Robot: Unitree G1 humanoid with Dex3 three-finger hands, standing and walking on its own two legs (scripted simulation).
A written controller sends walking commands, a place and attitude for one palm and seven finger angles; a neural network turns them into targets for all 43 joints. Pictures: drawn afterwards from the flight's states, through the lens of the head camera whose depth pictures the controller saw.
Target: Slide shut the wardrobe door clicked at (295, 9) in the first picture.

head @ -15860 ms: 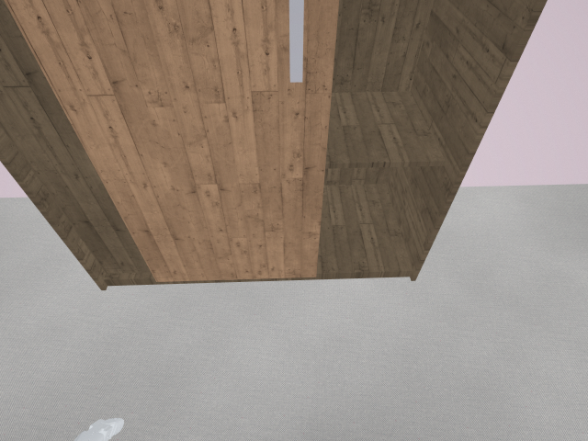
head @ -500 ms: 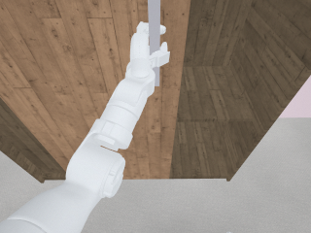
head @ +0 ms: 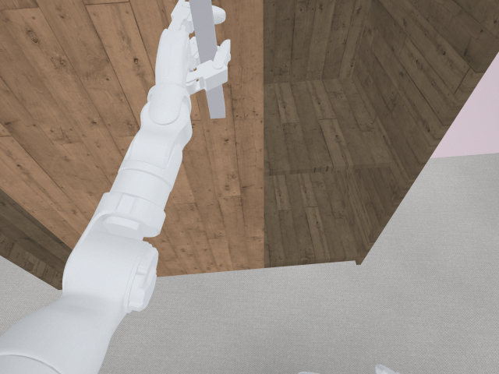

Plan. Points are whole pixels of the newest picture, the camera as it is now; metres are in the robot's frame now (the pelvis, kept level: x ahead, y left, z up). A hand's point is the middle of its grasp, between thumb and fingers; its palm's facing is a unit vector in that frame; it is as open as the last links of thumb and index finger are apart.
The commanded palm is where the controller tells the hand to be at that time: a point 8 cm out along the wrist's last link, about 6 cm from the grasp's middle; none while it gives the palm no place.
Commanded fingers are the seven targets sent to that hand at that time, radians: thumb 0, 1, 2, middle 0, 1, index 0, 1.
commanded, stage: step sideways, sliding the door along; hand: left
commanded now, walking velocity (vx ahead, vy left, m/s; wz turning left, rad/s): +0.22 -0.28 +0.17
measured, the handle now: (206, 29) +0.53 +0.07 +0.26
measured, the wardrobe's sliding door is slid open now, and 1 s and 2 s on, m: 0.39 0.30 0.20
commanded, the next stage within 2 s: none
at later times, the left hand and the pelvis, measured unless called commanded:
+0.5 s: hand (231, 68) +0.48 +0.04 +0.23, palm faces +0.18 -0.98 -0.12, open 6.7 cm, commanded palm +0.48 +0.01 +0.23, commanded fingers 0.00 0.90 0.90 -0.45 -1.40 -0.45 -1.40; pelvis +0.07 -0.14 -0.02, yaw +12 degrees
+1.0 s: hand (287, 65) +0.49 -0.04 +0.23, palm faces +0.15 -0.98 -0.11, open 7.0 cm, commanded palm +0.48 -0.09 +0.23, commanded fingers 0.00 0.90 0.90 -0.45 -1.40 -0.45 -1.40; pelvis +0.09 -0.16 +0.00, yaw +14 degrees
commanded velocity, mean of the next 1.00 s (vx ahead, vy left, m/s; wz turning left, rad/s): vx -0.07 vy -0.10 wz -0.11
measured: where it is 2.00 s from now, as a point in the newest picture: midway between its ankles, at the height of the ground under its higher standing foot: outside the picture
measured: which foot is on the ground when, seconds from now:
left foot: down 0.00-0.08, up 0.10-0.22, down 0.24-1.00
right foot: down 0.00-0.24, up 0.26-0.48, down 0.50-1.00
